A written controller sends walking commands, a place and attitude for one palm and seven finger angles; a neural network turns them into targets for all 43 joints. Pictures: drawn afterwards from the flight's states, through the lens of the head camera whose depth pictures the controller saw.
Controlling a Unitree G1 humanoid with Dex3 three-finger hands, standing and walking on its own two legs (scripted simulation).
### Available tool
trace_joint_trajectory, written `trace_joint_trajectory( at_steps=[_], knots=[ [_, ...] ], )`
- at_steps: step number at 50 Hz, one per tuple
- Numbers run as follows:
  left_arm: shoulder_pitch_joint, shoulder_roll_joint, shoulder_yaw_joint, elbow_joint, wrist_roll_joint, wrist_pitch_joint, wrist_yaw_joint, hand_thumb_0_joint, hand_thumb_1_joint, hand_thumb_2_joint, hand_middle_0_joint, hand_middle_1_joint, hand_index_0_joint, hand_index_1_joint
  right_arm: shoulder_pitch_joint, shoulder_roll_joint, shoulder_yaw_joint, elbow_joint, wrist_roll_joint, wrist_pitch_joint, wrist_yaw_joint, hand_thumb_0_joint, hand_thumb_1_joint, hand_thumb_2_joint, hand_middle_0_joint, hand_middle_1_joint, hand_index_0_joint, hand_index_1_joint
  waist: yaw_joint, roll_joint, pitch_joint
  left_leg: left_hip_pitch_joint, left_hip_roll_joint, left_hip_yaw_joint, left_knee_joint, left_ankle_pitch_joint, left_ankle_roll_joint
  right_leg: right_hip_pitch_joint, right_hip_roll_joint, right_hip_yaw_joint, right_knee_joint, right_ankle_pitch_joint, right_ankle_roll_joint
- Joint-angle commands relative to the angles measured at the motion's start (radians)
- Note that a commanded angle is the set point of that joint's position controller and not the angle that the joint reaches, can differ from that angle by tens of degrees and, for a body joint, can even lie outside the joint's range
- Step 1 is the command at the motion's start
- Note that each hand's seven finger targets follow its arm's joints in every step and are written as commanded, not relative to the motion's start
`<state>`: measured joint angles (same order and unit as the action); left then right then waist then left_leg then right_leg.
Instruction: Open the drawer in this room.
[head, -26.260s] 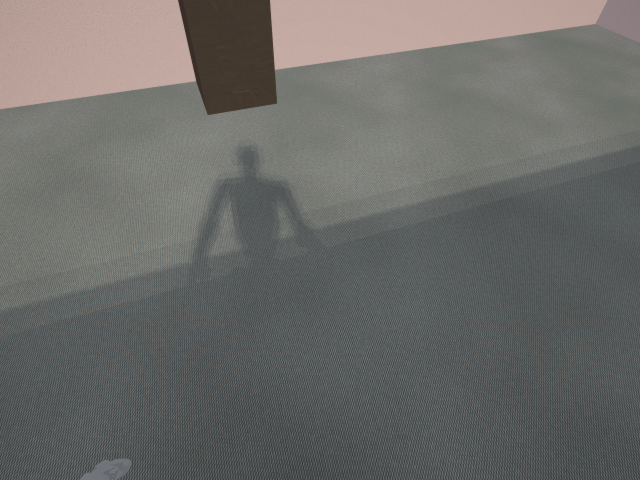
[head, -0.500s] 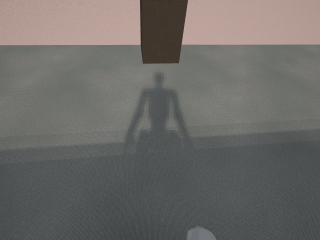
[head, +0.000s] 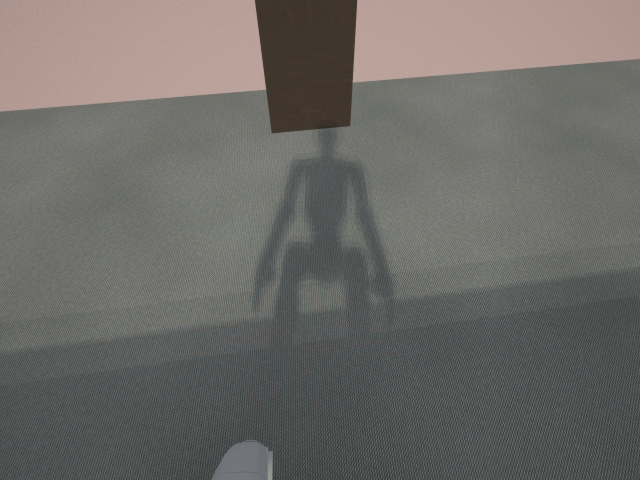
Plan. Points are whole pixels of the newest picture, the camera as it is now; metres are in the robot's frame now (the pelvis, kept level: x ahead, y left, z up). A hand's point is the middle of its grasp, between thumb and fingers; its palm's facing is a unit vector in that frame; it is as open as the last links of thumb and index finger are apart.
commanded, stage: turn or walk to find it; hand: left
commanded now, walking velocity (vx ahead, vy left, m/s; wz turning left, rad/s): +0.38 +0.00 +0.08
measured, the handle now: out of the picture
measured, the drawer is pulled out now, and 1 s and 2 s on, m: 0.00 0.00 0.00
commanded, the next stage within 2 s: stand and wait in 1.26 s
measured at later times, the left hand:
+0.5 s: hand (168, 423) +0.23 +0.26 -0.18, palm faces +0.07 -0.99 -0.14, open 7.4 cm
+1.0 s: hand (229, 284) +0.48 +0.21 -0.17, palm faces +0.04 -0.97 -0.22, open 7.1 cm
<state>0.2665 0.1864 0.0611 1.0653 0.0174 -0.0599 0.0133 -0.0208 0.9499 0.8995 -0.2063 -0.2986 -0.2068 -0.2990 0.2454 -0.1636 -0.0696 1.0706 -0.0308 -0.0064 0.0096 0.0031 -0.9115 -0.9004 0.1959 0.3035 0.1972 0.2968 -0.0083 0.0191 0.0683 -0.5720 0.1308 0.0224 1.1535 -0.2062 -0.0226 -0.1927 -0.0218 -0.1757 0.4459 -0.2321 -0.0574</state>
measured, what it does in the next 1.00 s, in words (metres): walks ahead: left foot, then right foot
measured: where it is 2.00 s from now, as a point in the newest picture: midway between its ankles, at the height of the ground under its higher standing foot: (311, 345)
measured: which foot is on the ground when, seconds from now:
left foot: up 0.00-0.24, down 0.26-0.82, up 0.84-1.00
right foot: down 0.00-0.26, up 0.28-0.78, down 0.80-1.00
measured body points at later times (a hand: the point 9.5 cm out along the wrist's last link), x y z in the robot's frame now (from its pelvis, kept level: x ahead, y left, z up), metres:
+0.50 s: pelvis +0.21 +0.08 +0.00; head +0.22 +0.11 +0.45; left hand +0.22 +0.31 -0.17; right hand +0.27 -0.16 -0.12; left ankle +0.18 +0.15 -0.74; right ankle +0.23 -0.08 -0.64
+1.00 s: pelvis +0.42 +0.02 -0.01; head +0.44 +0.02 +0.44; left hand +0.48 +0.26 -0.15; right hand +0.41 -0.20 -0.17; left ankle +0.40 +0.17 -0.65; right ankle +0.47 -0.06 -0.74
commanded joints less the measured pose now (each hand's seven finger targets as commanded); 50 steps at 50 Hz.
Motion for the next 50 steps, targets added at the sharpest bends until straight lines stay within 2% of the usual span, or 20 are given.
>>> trace_joint_trajectory(
  at_steps=[1, 8, 11, 12, 13, 14, 17, 20, 23, 29, 34, 37, 38, 39, 40, 41, 42, 44, 47, 50],
  knots=[
    [0.06, 0.089, 0.004, -0.017, 0.004, -0.036, -0.006, 0.0, 0.9, 0.9, -0.2, -0.3, -0.2, -0.3, 0.014, -0.028, -0.004, -0.056, 0.003, -0.006, 0.014, 0.0, -0.9, -0.9, 0.2, 0.3, 0.2, 0.3, 0.002, -0.136, 0.039, -0.029, 0.032, 0.015, -0.133, 0.057, -0.021, -0.053, -0.259, 0.186, -0.309, -0.013, -0.073],
    [0.174, 0.116, 0.006, 0.036, 0.009, -0.028, -0.002, 0.0, 0.9, 0.9, -0.2, -0.3, -0.2, -0.3, -0.191, -0.025, 0.014, -0.127, 0.006, -0.041, 0.024, 0.0, -0.9, -0.9, 0.2, 0.3, 0.2, 0.3, 0.072, -0.102, 0.015, 0.054, -0.018, 0.081, -0.501, -0.022, 0.005, 0.152, -0.29, 0.184, -0.213, 0.212, -0.088],
    [0.156, 0.12, 0.005, 0.045, 0.002, -0.018, -0.003, 0.0, 0.9, 0.9, -0.2, -0.3, -0.2, -0.3, -0.082, -0.06, 0.007, -0.095, 0.002, -0.054, 0.013, 0.0, -0.9, -0.9, 0.2, 0.3, 0.2, 0.3, 0.006, -0.088, -0.039, 0.32, -0.082, 0.143, -0.641, 0.001, 0.026, 0.095, -0.249, 0.117, -0.043, 0.352, -0.048],
    [0.142, 0.105, 0.003, 0.038, -0.002, -0.018, -0.004, 0.0, 0.9, 0.9, -0.2, -0.3, -0.2, -0.3, 0.054, -0.117, -0.008, -0.056, 0.0, -0.063, 0.005, 0.0, -0.9, -0.9, 0.2, 0.3, 0.2, 0.3, -0.056, 0.002, -0.117, 0.555, -0.048, 0.086, -0.693, 0.036, 0.049, -0.013, -0.198, 0.073, 0.169, 0.367, -0.014],
    [0.167, 0.054, -0.004, 0.018, -0.008, -0.019, -0.011, 0.0, 0.9, 0.9, -0.2, -0.3, -0.2, -0.3, 0.208, -0.232, -0.037, -0.019, -0.011, -0.071, -0.006, 0.0, -0.9, -0.9, 0.2, 0.3, 0.2, 0.3, -0.109, 0.231, -0.242, 0.806, 0.195, -0.224, -0.733, 0.077, 0.13, -0.234, -0.081, -0.005, 0.455, 0.066, 0.045],
    [0.126, 0.048, -0.018, -0.017, -0.007, -0.024, -0.015, 0.0, 0.9, 0.9, -0.2, -0.3, -0.2, -0.3, 0.287, -0.289, -0.046, 0.002, 0.002, -0.061, -0.015, 0.0, -0.9, -0.9, 0.2, 0.3, 0.2, 0.3, -0.127, 0.311, -0.256, 0.896, 0.348, -0.42, -0.813, 0.223, 0.224, -0.428, -0.018, 0.051, 0.686, -0.342, 0.062],
    [0.01, 0.061, -0.001, -0.01, 0.0, -0.01, -0.022, 0.0, 0.9, 0.9, -0.2, -0.3, -0.2, -0.3, 0.12, -0.167, -0.019, -0.028, 0.01, -0.064, -0.024, 0.0, -0.9, -0.9, 0.2, 0.3, 0.2, 0.3, -0.067, 0.083, -0.058, 0.61, 0.287, -0.26, -0.885, 0.177, 0.205, -0.475, -0.126, 0.146, 0.803, -0.184, 0.06],
    [0.04, 0.003, -0.002, -0.001, 0.012, 0.018, -0.028, 0.0, 0.9, 0.9, -0.2, -0.3, -0.2, -0.3, 0.085, -0.103, -0.001, -0.023, 0.009, -0.08, -0.028, 0.0, -0.9, -0.9, 0.2, 0.3, 0.2, 0.3, -0.006, 0.069, -0.001, 0.469, 0.195, -0.085, -0.935, 0.209, 0.148, -0.404, -0.133, 0.142, 0.756, -0.076, 0.079],
    [0.035, -0.008, 0.007, -0.021, 0.016, 0.039, -0.031, 0.0, 0.9, 0.9, -0.2, -0.3, -0.2, -0.3, 0.102, -0.068, -0.006, -0.031, 0.011, -0.087, -0.03, 0.0, -0.9, -0.9, 0.2, 0.3, 0.2, 0.3, 0.017, 0.098, 0.011, 0.443, 0.149, -0.009, -0.976, 0.207, 0.138, -0.442, -0.132, 0.132, 0.737, 0.038, 0.096],
    [-0.146, 0.017, 0.002, -0.106, 0.013, 0.045, -0.045, 0.0, 0.9, 0.9, -0.2, -0.3, -0.2, -0.3, 0.155, -0.092, -0.005, -0.011, 0.011, -0.09, -0.034, 0.0, -0.9, -0.9, 0.2, 0.3, 0.2, 0.3, -0.001, 0.111, 0.06, 0.554, 0.136, 0.04, -0.966, 0.363, 0.154, -0.539, -0.132, 0.094, 0.513, 0.119, 0.108],
    [-0.277, 0.02, -0.008, -0.159, 0.004, 0.03, -0.046, 0.0, 0.9, 0.9, -0.2, -0.3, -0.2, -0.3, 0.221, -0.113, -0.008, 0.025, 0.004, -0.081, -0.035, 0.0, -0.9, -0.9, 0.2, 0.3, 0.2, 0.3, -0.04, 0.106, 0.065, 0.626, 0.154, 0.056, -0.915, 0.518, 0.149, -0.426, -0.088, 0.051, 0.233, 0.086, 0.067],
    [-0.135, 0.057, 0.0, -0.125, 0.004, 0.018, -0.039, 0.0, 0.9, 0.9, -0.2, -0.3, -0.2, -0.3, 0.194, -0.147, -0.013, 0.034, 0.007, -0.076, -0.035, 0.0, -0.9, -0.9, 0.2, 0.3, 0.2, 0.3, 0.034, 0.082, -0.019, 0.64, 0.161, 0.069, -0.745, 0.756, 0.132, -0.208, -0.032, 0.027, 0.149, 0.046, 0.024],
    [-0.014, 0.075, 0.008, -0.085, 0.008, 0.01, -0.037, 0.0, 0.9, 0.9, -0.2, -0.3, -0.2, -0.3, 0.178, -0.155, -0.013, 0.032, 0.011, -0.074, -0.035, 0.0, -0.9, -0.9, 0.2, 0.3, 0.2, 0.3, 0.092, 0.057, -0.075, 0.606, 0.132, 0.091, -0.609, 0.764, 0.108, -0.052, -0.009, 0.011, 0.092, 0.095, 0.016],
    [0.14, 0.126, 0.022, -0.036, 0.014, -0.001, -0.031, 0.0, 0.9, 0.9, -0.2, -0.3, -0.2, -0.3, 0.16, -0.147, -0.011, 0.027, 0.018, -0.076, -0.029, 0.0, -0.9, -0.9, 0.2, 0.3, 0.2, 0.3, 0.16, 0.006, -0.156, 0.471, 0.084, 0.124, -0.401, 0.62, 0.076, 0.192, -0.052, 0.058, 0.062, 0.159, -0.003],
    [0.268, 0.23, 0.05, 0.002, 0.023, -0.013, -0.018, 0.0, 0.9, 0.9, -0.2, -0.3, -0.2, -0.3, 0.203, -0.083, -0.001, 0.012, 0.03, -0.075, -0.018, 0.0, -0.9, -0.9, 0.2, 0.3, 0.2, 0.3, 0.188, -0.252, -0.286, 0.208, -0.047, 0.151, -0.084, 0.085, 0.042, 0.446, -0.31, 0.377, 0.026, 0.268, -0.077],
    [0.277, 0.285, 0.054, 0.016, -0.003, -0.008, -0.014, 0.0, 0.9, 0.9, -0.2, -0.3, -0.2, -0.3, 0.21, -0.071, 0.006, -0.013, 0.034, -0.066, -0.02, 0.0, -0.9, -0.9, 0.2, 0.3, 0.2, 0.3, 0.141, -0.308, -0.306, 0.047, -0.138, 0.046, 0.169, -0.362, 0.03, 0.467, -0.454, 0.641, -0.079, 0.374, -0.161],
    [0.184, 0.253, 0.049, -0.013, -0.012, 0.002, -0.007, 0.0, 0.9, 0.9, -0.2, -0.3, -0.2, -0.3, 0.163, -0.083, -0.002, -0.023, 0.037, -0.056, -0.025, 0.0, -0.9, -0.9, 0.2, 0.3, 0.2, 0.3, 0.122, -0.155, -0.188, 0.015, -0.081, -0.03, 0.25, -0.317, 0.049, 0.346, -0.467, 0.584, -0.135, 0.242, -0.183],
    [0.039, 0.163, 0.027, -0.046, -0.012, -0.007, -0.011, 0.0, 0.9, 0.9, -0.2, -0.3, -0.2, -0.3, 0.109, -0.054, -0.003, -0.008, 0.025, -0.045, -0.014, 0.0, -0.9, -0.9, 0.2, 0.3, 0.2, 0.3, 0.066, -0.103, -0.06, 0.006, -0.005, -0.049, 0.217, -0.138, 0.043, 0.103, -0.373, 0.448, -0.191, 0.029, -0.098],
    [-0.036, 0.085, 0.005, -0.05, -0.003, -0.013, -0.006, 0.0, 0.9, 0.9, -0.2, -0.3, -0.2, -0.3, 0.153, -0.019, -0.002, 0.011, 0.006, -0.014, -0.007, 0.0, -0.9, -0.9, 0.2, 0.3, 0.2, 0.3, -0.009, -0.115, 0.001, 0.092, 0.018, -0.027, 0.106, -0.047, 0.021, -0.122, -0.284, 0.284, -0.268, -0.117, -0.05],
    [-0.005, 0.076, 0.012, -0.039, 0.005, -0.023, -0.005, 0.0, 0.9, 0.9, -0.2, -0.3, -0.2, -0.3, 0.137, -0.014, -0.005, -0.005, -0.001, 0.0, 0.0, 0.0, -0.9, -0.9, 0.2, 0.3, 0.2, 0.3, -0.022, -0.138, 0.002, 0.077, 0.026, 0.008, -0.013, -0.012, -0.01, -0.149, -0.253, 0.212, -0.295, -0.103, -0.06]
  ],
)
